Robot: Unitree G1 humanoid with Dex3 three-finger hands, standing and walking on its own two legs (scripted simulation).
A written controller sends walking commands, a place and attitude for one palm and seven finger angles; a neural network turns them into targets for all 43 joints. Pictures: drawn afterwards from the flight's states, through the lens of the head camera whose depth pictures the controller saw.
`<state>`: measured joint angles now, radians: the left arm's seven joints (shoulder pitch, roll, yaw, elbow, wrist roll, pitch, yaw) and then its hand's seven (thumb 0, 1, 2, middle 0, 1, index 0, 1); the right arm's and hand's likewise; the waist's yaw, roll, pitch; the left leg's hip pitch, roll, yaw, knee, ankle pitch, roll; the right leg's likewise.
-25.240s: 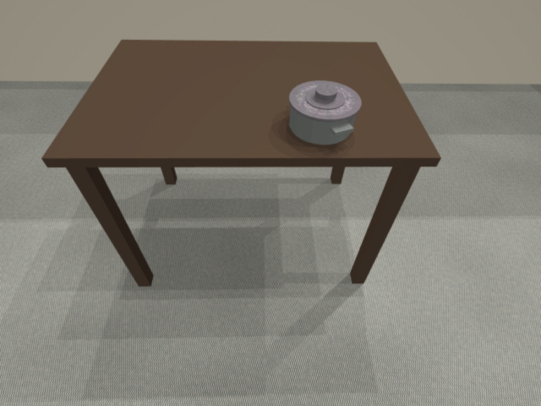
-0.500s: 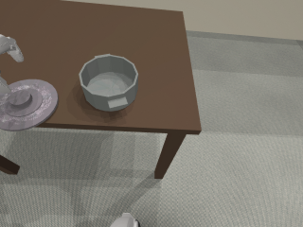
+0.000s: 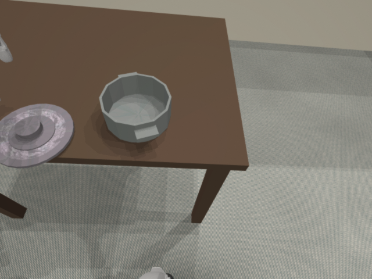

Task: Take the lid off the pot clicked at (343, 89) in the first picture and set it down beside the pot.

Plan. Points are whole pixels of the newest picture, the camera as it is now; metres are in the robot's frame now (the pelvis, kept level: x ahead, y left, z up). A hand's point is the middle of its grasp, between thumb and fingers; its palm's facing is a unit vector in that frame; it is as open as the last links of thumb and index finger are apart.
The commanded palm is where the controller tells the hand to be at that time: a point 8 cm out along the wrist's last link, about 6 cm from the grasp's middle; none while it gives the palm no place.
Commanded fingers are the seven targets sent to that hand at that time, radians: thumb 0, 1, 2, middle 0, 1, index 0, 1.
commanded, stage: raise the empty hand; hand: left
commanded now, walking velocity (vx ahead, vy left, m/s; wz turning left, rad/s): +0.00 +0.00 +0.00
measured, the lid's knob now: (28, 127) +0.46 +0.36 +0.00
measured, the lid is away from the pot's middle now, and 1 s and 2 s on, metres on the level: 0.26 0.26 0.26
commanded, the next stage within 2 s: draw the hand back to the body in 0.10 s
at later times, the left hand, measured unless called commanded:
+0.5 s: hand out of the picture +0.44 +0.35 +0.17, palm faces -0.33 -0.11 -0.94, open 11.0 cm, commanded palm +0.43 +0.34 +0.24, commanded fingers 0.00 -0.03 0.69 -0.36 -0.83 -0.36 -0.83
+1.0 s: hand (7, 72) +0.41 +0.28 +0.21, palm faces +0.40 -0.88 -0.26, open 10.8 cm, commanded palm +0.34 +0.32 +0.23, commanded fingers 0.00 0.22 0.75 -0.32 -0.68 -0.32 -0.68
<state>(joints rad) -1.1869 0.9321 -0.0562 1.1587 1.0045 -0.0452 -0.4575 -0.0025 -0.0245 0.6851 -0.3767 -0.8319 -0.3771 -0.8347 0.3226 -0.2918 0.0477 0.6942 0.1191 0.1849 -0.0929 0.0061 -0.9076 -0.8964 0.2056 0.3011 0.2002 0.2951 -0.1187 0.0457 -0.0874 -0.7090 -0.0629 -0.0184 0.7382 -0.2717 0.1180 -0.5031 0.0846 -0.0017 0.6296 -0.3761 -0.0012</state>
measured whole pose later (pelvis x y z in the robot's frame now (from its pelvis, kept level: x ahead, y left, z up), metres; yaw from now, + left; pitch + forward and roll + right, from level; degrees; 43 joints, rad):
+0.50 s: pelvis -0.01 +0.00 +0.00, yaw +1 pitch +12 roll -4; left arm -1.10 0.87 -0.05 1.07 0.99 -0.04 -0.44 0.00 -0.02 0.69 -0.38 -0.83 -0.38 -0.83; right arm 0.32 -0.29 0.03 0.65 0.11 0.21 -0.07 0.01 -0.91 -0.90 0.20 0.30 0.20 0.29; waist -0.11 0.05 -0.08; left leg -0.66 -0.08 -0.01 0.69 -0.24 0.12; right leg -0.47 0.07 0.00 0.62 -0.37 0.00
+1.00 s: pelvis +0.00 -0.02 +0.03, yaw +0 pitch +2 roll -2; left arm -0.58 0.57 0.34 0.59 0.00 -0.08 0.03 0.00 0.04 0.70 -0.36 -0.79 -0.36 -0.79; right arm 0.25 -0.24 0.08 0.59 0.06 0.01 -0.07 0.01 -0.91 -0.90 0.21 0.30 0.20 0.30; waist -0.04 -0.01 0.00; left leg -0.34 -0.06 0.00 0.48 -0.18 0.08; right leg -0.16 0.07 0.04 0.41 -0.28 -0.03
